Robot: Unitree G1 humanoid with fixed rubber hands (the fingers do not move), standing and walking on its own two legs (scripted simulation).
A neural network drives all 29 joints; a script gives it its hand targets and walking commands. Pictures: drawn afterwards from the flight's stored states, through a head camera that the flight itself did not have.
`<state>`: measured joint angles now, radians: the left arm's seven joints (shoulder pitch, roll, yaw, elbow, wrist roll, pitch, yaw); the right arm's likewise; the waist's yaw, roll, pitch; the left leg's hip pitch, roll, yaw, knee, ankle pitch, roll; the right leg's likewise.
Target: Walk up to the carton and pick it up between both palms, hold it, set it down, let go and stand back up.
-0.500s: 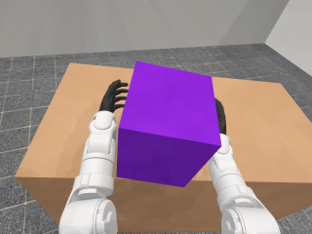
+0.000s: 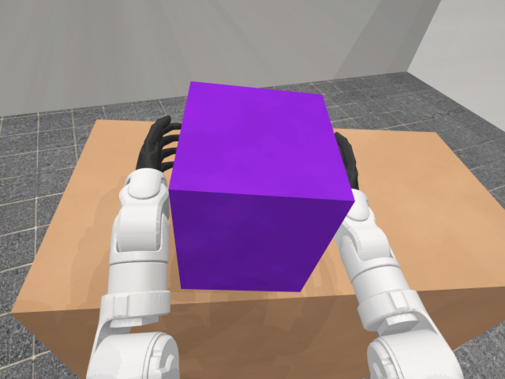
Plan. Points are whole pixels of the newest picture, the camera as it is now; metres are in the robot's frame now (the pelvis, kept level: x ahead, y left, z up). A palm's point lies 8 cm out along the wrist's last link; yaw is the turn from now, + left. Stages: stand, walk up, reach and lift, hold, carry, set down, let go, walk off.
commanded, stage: reach and lift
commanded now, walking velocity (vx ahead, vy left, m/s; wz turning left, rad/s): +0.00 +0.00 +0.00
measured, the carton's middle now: (249, 194) +0.36 +0.00 +0.12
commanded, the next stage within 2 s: hold in 1.42 s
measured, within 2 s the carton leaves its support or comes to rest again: neither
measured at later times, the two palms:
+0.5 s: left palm (155, 156) +0.35 +0.13 +0.20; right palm (359, 172) +0.35 -0.16 +0.19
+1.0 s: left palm (151, 138) +0.36 +0.14 +0.22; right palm (361, 152) +0.36 -0.15 +0.22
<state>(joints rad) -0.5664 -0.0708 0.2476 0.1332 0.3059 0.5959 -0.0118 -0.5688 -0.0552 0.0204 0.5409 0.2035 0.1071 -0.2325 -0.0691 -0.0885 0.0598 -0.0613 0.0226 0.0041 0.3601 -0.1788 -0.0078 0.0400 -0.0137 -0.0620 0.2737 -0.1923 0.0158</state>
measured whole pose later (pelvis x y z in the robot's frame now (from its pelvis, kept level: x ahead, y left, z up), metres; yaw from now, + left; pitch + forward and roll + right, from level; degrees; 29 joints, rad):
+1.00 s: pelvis -0.02 -0.01 +0.00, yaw +0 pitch -6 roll -1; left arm -0.80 0.00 0.32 0.35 0.25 0.74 0.02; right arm -0.83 -0.08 -0.05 0.69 0.27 0.35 -0.24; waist -0.08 -0.05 -0.04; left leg -0.11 0.03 0.00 0.38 -0.16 -0.01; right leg -0.02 0.00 -0.07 0.31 -0.18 0.01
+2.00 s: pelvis -0.02 -0.01 +0.00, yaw -1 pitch -6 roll -1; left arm -0.90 0.01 0.37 0.39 0.24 0.87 0.04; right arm -0.98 -0.15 -0.01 0.74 0.37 0.53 -0.28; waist -0.06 -0.01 -0.10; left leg -0.12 0.05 0.01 0.40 -0.17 -0.02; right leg -0.02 0.01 -0.05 0.31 -0.18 0.01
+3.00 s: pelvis -0.01 +0.00 +0.00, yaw +0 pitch -6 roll -2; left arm -0.85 0.01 0.35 0.32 0.22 0.88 0.04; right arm -0.92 -0.15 0.02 0.67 0.41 0.55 -0.31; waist -0.08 -0.01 -0.10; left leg -0.11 0.05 0.00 0.42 -0.19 -0.02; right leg 0.00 0.01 -0.06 0.30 -0.19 0.01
